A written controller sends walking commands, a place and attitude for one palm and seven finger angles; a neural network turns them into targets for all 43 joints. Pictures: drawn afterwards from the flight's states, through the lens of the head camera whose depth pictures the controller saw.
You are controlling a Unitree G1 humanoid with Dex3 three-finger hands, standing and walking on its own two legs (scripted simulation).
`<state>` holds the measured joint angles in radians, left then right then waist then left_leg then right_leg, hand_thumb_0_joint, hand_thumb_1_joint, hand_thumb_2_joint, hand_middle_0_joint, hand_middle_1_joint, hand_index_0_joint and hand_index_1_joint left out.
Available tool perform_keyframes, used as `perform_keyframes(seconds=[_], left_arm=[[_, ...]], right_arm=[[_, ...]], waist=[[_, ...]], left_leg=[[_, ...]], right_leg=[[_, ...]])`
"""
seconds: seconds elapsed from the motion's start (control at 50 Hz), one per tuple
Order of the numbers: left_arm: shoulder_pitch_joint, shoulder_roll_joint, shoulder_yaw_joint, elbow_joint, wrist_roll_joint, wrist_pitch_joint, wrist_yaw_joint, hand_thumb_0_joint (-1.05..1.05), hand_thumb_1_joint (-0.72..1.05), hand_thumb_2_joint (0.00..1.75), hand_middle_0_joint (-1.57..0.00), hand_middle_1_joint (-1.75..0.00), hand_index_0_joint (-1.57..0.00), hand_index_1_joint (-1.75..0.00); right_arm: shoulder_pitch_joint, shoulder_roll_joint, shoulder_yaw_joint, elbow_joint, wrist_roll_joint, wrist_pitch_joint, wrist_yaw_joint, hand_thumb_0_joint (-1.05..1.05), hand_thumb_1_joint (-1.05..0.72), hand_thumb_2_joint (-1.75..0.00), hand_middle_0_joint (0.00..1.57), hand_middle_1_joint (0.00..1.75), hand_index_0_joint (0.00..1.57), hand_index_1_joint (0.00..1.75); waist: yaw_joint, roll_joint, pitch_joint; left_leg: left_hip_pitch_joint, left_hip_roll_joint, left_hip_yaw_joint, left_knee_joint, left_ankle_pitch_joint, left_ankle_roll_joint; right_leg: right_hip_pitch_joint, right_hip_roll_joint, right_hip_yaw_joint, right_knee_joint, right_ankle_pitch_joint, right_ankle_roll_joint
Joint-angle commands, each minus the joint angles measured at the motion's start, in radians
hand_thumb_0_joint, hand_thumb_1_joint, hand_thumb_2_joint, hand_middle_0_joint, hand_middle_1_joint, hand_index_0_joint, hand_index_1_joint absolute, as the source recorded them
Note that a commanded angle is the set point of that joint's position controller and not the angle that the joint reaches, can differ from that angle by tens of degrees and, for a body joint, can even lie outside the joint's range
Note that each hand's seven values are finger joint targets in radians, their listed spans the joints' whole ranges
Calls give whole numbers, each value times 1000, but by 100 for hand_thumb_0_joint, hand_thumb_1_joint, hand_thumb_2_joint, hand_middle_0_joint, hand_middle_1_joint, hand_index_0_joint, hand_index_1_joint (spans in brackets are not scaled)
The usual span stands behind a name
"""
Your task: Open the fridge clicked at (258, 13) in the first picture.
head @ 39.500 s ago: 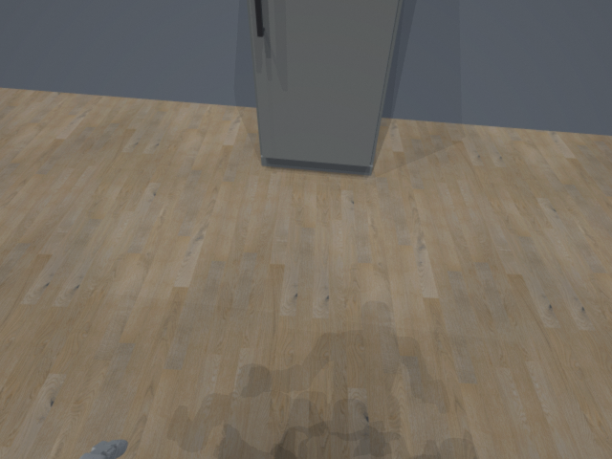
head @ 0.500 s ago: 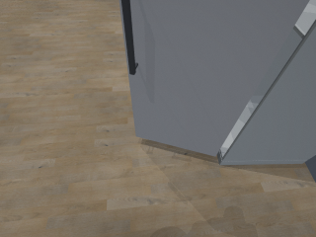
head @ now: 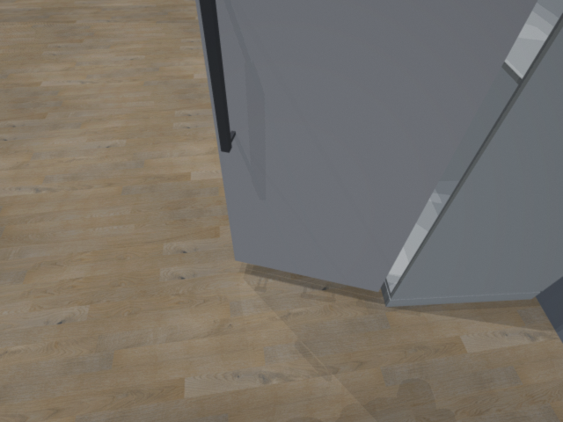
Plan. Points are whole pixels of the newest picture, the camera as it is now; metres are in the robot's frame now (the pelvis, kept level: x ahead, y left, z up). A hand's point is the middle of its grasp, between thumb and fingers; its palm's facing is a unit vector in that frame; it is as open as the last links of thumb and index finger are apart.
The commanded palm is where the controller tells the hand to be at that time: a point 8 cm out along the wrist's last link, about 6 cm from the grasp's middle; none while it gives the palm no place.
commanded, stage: look to check the result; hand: left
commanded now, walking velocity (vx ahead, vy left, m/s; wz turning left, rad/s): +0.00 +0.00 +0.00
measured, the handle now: (221, 75) +0.72 +0.16 +0.11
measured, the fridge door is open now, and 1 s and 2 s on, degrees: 73 73 73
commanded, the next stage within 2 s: stand and wait in 0.52 s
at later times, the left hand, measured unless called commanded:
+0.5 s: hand out of the picture +0.02 +0.17 -0.18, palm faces -0.01 -0.98 -0.20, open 7.4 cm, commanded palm none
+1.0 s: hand out of the picture +0.03 +0.17 -0.18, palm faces -0.02 -0.98 -0.20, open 7.4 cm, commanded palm none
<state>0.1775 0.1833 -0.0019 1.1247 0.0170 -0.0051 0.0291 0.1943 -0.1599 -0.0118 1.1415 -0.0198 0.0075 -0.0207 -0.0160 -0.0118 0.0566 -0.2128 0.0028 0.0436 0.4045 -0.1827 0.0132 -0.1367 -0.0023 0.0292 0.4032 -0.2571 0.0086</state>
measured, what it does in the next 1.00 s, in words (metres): stands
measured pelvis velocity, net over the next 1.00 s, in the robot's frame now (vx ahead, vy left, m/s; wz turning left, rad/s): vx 0.01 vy -0.01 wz -0.01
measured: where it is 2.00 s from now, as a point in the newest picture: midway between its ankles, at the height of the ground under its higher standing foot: outside the picture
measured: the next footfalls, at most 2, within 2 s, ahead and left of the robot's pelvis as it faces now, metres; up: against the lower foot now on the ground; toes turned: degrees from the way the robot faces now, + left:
none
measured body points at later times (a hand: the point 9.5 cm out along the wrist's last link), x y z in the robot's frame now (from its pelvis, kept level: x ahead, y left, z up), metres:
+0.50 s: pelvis +0.01 -0.01 +0.00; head +0.03 +0.00 +0.45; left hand +0.02 +0.22 -0.16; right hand +0.02 -0.23 -0.16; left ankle +0.02 +0.11 -0.74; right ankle -0.03 -0.13 -0.74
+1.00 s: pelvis +0.01 -0.01 +0.00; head +0.03 -0.01 +0.45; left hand +0.03 +0.22 -0.16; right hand +0.02 -0.23 -0.16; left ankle +0.02 +0.11 -0.74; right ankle -0.03 -0.13 -0.74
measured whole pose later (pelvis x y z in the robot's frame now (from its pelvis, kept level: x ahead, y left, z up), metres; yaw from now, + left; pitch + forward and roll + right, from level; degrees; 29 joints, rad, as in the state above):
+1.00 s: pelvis +0.01 -0.01 +0.00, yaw -1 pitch -1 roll +0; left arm 0.22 0.17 0.00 1.14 0.01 -0.01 0.03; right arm 0.21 -0.15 -0.01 1.16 -0.02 0.01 -0.03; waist -0.01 -0.01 0.05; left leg -0.18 0.02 0.05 0.39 -0.20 0.00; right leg -0.10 0.01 0.04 0.38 -0.26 0.00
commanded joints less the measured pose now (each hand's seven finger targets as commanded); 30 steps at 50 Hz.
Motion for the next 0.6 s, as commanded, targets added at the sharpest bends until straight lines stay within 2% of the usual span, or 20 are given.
perform_keyframes(seconds=[0.0,0.2,0.26,0.28,0.36,0.46,0.48,0.52,0.58], left_arm=[[66,108,18,-17,1,-10,9,0,90,90,-20,-30,-20,-30],[92,105,16,-4,1,-12,11,0,90,90,-20,-30,-20,-30],[95,98,15,0,0,-9,11,0,90,90,-20,-30,-20,-30],[107,103,15,0,1,-11,11,0,90,90,-20,-30,-20,-30],[101,95,16,2,1,-9,11,0,90,90,-20,-30,-20,-30],[103,96,14,5,1,-10,11,0,90,90,-20,-30,-20,-30],[112,99,14,2,2,-11,11,0,90,90,-20,-30,-20,-30],[103,96,15,3,1,-11,11,0,90,90,-20,-30,-20,-30],[112,100,15,1,1,-14,12,0,90,90,-20,-30,-20,-30]], right_arm=[[40,-116,-18,-30,1,-9,-11,0,-90,-90,20,30,20,30],[51,-114,-17,-22,3,-9,-14,0,-90,-90,20,30,20,30],[52,-113,-16,-19,3,-8,-16,0,-90,-90,20,30,20,30],[54,-116,-17,-22,5,-9,-16,0,-90,-90,20,30,20,30],[54,-110,-17,-17,3,-8,-17,0,-90,-90,20,30,20,30],[52,-107,-17,-15,3,-6,-16,0,-90,-90,20,30,20,30],[55,-111,-17,-18,5,-7,-15,0,-90,-90,20,30,20,30],[53,-107,-17,-16,3,-7,-16,0,-90,-90,20,30,20,30],[60,-110,-18,-18,5,-9,-16,0,-90,-90,20,30,20,30]], waist=[[7,23,-32],[6,8,-41],[6,22,-28],[8,4,-47],[5,26,-13],[5,12,3],[8,17,-17],[6,21,-9],[8,1,-27]], left_leg=[[74,107,-87,-60,138,12],[100,108,-77,-50,162,12],[96,108,-79,-56,150,13],[109,109,-79,-48,163,13],[92,109,-75,-58,136,11],[85,108,-75,-65,111,10],[94,107,-74,-57,120,10],[88,107,-74,-62,112,9],[93,106,-74,-54,138,9]], right_leg=[[-61,-87,62,-80,156,-35],[-52,-88,64,-83,190,-36],[-57,-85,64,-84,170,-35],[-52,-85,68,-84,187,-36],[-64,-83,67,-88,162,-35],[-74,-82,72,-96,147,-37],[-65,-83,74,-96,155,-38],[-67,-83,72,-95,148,-37],[-54,-85,74,-93,182,-38]])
